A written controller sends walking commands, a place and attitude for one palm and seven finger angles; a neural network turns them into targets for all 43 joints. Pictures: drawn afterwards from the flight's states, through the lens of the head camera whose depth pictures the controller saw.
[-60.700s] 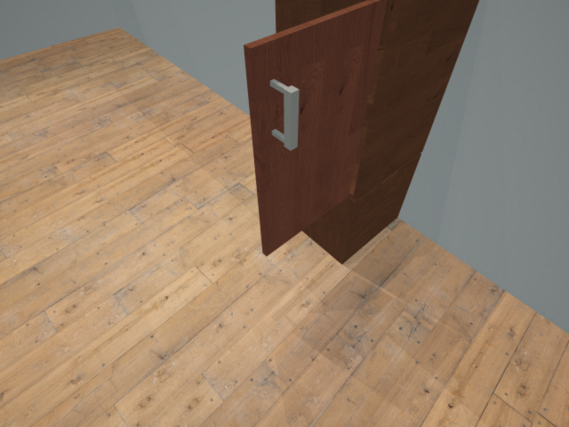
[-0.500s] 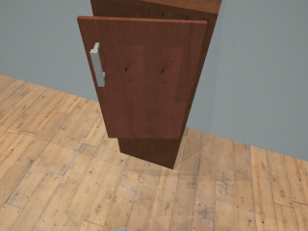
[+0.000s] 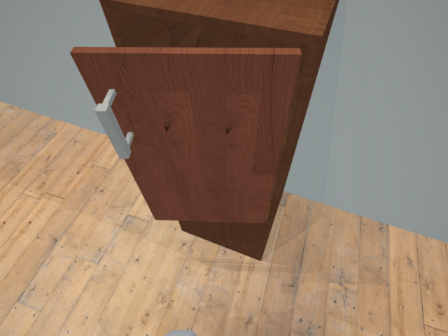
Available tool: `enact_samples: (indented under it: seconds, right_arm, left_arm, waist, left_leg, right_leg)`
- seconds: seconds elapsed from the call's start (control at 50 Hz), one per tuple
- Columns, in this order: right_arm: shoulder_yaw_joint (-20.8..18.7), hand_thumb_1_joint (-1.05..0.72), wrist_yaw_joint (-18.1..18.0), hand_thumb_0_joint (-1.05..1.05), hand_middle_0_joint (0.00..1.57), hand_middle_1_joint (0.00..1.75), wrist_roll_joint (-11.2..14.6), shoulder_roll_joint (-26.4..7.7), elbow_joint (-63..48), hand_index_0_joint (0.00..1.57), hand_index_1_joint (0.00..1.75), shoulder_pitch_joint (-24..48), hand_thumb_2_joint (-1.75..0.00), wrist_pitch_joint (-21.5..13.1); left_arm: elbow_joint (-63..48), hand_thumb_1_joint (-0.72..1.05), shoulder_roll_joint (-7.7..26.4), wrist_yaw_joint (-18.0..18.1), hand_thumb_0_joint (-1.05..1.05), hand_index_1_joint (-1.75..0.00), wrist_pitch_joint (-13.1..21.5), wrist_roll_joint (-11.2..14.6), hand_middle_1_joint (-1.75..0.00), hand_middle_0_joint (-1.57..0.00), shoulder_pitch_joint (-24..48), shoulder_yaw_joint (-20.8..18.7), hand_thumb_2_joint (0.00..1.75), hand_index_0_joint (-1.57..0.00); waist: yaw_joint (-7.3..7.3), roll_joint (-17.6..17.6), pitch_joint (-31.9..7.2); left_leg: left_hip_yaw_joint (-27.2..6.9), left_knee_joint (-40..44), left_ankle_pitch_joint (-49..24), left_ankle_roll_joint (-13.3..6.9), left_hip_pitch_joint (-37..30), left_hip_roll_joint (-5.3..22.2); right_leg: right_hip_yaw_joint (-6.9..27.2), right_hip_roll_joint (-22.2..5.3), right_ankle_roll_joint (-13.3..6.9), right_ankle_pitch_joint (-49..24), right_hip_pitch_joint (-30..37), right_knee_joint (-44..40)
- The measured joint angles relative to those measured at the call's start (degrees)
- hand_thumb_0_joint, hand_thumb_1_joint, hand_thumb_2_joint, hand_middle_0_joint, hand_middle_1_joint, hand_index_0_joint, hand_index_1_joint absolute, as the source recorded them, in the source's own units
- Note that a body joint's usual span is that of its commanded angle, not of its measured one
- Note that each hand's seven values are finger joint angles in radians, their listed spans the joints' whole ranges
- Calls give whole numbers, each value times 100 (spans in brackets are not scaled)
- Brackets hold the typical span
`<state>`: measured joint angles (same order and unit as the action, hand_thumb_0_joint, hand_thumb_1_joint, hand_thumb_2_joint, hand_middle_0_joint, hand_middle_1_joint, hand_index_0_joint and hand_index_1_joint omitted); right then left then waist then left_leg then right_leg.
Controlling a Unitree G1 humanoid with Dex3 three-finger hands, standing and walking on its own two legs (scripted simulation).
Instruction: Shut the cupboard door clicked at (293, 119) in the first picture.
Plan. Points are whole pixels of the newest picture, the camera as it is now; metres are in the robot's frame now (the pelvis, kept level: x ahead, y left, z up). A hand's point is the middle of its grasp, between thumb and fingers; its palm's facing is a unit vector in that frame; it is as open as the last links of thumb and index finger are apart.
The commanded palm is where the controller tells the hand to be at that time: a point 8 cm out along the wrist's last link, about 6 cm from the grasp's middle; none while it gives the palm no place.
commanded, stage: come to a stop and stand still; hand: left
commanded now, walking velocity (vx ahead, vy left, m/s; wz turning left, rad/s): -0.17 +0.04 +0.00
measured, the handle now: (118, 125) +0.45 +0.23 +0.11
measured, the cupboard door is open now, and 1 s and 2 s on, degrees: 19 19 19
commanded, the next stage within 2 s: look again from close up in 0.92 s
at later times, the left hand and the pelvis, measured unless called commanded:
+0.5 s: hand out of the picture -0.01 +0.23 -0.18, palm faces +0.01 -0.98 -0.22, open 7.4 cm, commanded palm none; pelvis -0.02 +0.04 -0.01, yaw -2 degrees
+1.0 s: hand out of the picture -0.02 +0.18 -0.18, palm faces +0.00 -0.99 -0.15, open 7.3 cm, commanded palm none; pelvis -0.02 +0.02 +0.00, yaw -2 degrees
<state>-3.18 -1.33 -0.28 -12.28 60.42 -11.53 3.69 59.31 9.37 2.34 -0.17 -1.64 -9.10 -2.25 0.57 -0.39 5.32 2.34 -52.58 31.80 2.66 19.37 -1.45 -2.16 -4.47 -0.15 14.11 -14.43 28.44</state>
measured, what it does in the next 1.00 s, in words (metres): steps on the spot: left foot, then right foot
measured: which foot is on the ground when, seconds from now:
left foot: up 0.00-0.18, down 0.20-1.00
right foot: down 0.00-0.20, up 0.22-0.48, down 0.50-1.00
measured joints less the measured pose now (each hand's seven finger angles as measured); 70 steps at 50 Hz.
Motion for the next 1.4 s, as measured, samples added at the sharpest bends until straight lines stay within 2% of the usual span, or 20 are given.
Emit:
enact_samples:
  seconds: [0.08,0.12,0.16,0.18,0.2,0.24,0.28,0.34,0.42,0.48,0.5,0.58,0.68,0.88,1.02,1.06,1.1,1.16,1.28,1.4]
  right_arm:
    - [-44,-91,55,0,20,30,-11,-88,-205,20,30,320,-90,49]
    - [-46,-91,80,0,19,30,-9,-91,-329,20,30,456,-90,15]
    - [-24,-91,97,0,19,30,-11,-77,-441,20,30,531,-90,-63]
    - [0,-91,110,0,19,30,-19,-96,-500,20,30,520,-90,-123]
    - [15,-91,116,0,20,30,-42,-146,-559,20,30,471,-90,-187]
    - [63,-91,81,0,19,30,-106,-14,-523,20,30,475,-90,-222]
    - [167,-91,38,0,20,30,-151,136,-487,20,30,430,-90,-238]
    - [273,-91,-7,0,20,30,-158,292,-420,20,30,342,-90,-244]
    - [287,-91,-10,0,20,30,-147,396,-297,21,30,241,-90,-249]
    - [234,-91,-26,0,20,30,-94,402,-194,21,30,154,-90,-264]
    - [217,-91,-24,0,20,30,-70,401,-154,21,30,125,-90,-269]
    - [166,-92,-24,0,20,30,-37,277,93,21,30,9,-90,-277]
    - [209,-91,-22,0,20,30,-41,262,397,21,30,-279,-90,-302]
    - [279,-91,-49,0,20,30,-67,452,728,20,30,-758,-90,-296]
    - [298,-91,-72,0,20,30,-52,580,746,20,30,-805,-90,-345]
    - [306,-91,-30,0,20,30,-39,532,618,20,30,-744,-90,-348]
    - [279,-91,-2,0,20,30,-46,465,403,20,30,-676,-90,-373]
    - [289,-91,-1,0,20,30,-72,435,190,20,30,-619,-90,-465]
    - [318,-94,-5,2,20,30,-82,282,117,20,30,-559,-90,-447]
    - [352,-94,28,2,20,30,-83,217,73,20,30,-449,-90,-465]
  left_arm:
    - [-126,90,83,15,0,-30,-84,-23,-30,-21,29,-54,90,-21]
    - [-156,90,171,12,0,-30,-125,-41,-30,-21,0,-83,90,-21]
    - [-157,90,270,6,0,-30,-167,-35,-30,-21,-58,-105,90,-21]
    - [-164,90,302,3,0,-30,-194,-16,-30,-21,-115,-107,90,-21]
    - [-174,90,305,0,0,-30,-228,10,-30,-21,-175,-99,90,-21]
    - [-157,90,437,8,0,-30,-314,29,-30,-21,-172,-112,90,-21]
    - [-121,90,533,-11,0,-30,-369,38,-30,-20,-189,-134,90,-20]
    - [-37,91,555,-80,0,-30,-371,59,-30,-20,-254,-134,90,-20]
    - [79,91,442,-154,0,-30,-344,71,-30,-20,-421,-67,90,-20]
    - [146,91,334,-171,0,-30,-270,68,-30,-20,-550,-8,90,-20]
    - [173,91,309,-159,0,-30,-225,61,-30,-20,-596,7,90,-20]
    - [404,91,38,-121,0,-30,-96,67,-30,-20,-655,113,90,-20]
    - [540,90,-130,-87,0,-30,-43,97,-30,-20,-664,183,90,-20]
    - [640,92,-154,-44,1,-30,-23,126,-30,-20,-684,173,90,-20]
    - [667,91,-219,-22,1,-30,2,130,-30,-20,-736,170,90,-20]
    - [610,91,-286,59,0,-30,120,92,-30,-20,-777,220,90,-20]
    - [518,91,-333,72,1,-30,192,77,-30,-20,-862,261,90,-20]
    - [467,91,-309,57,1,-30,184,75,-30,-21,-886,284,90,-20]
    - [314,91,-155,48,1,-30,118,74,-30,-21,-831,283,90,-20]
    - [232,91,15,28,0,-30,60,70,-30,-20,-759,275,90,-20]
  waist:
    - [68,-95,76]
    - [76,-148,76]
    - [63,-195,47]
    - [55,-151,-3]
    - [31,-14,-92]
    - [52,-185,-68]
    - [99,-323,-65]
    - [124,-351,-95]
    - [85,-241,-179]
    - [45,-185,-236]
    - [43,-213,-263]
    - [-86,45,-274]
    - [-145,33,-346]
    - [-163,-56,-332]
    - [-152,-69,-310]
    - [-122,56,-318]
    - [-166,185,-326]
    - [-203,221,-378]
    - [-106,228,-491]
    - [-64,144,-480]
  left_leg:
    - [-34,-47,-238,53,261,-53]
    - [-49,393,-463,44,200,-2]
    - [-33,1271,-1077,22,-74,77]
    - [-43,1805,-1556,-13,-274,174]
    - [-128,2114,-1671,-146,-399,302]
    - [-90,1886,-1421,-315,-348,235]
    - [-44,1965,-1452,-365,-430,203]
    - [-33,2293,-1673,-367,-578,202]
    - [5,2579,-1836,-366,-669,228]
    - [69,2524,-1824,-322,-612,219]
    - [119,2450,-1787,-299,-562,189]
    - [78,2635,-1890,-210,-698,306]
    - [63,2898,-2021,-172,-892,350]
    - [5,3015,-2077,-101,-945,424]
    - [9,2995,-2033,-107,-958,415]
    - [-33,2585,-1839,-146,-682,477]
    - [-92,2304,-1711,-184,-495,489]
    - [-53,2098,-1577,-233,-428,385]
    - [49,2077,-1513,-366,-534,183]
    - [145,2268,-1596,-430,-616,86]
  right_leg:
    - [27,-105,103,-163,42,-221]
    - [46,-122,162,-179,3,-196]
    - [71,-118,239,-113,-80,-21]
    - [63,-67,281,-34,-154,147]
    - [-5,35,297,126,-257,368]
    - [173,71,244,885,-422,954]
    - [360,212,203,1192,-548,1558]
    - [405,369,179,1167,-542,1977]
    - [252,406,161,1111,-158,1406]
    - [214,388,111,382,346,266]
    - [268,360,19,319,481,-57]
    - [234,483,-46,267,621,-276]
    - [219,534,-85,146,792,-492]
    - [166,616,-161,64,892,-685]
    - [170,607,-153,95,914,-686]
    - [173,674,-128,90,794,-626]
    - [192,716,-112,188,621,-383]
    - [226,609,-58,397,494,-41]
    - [310,400,73,585,481,226]
    - [401,301,134,564,466,198]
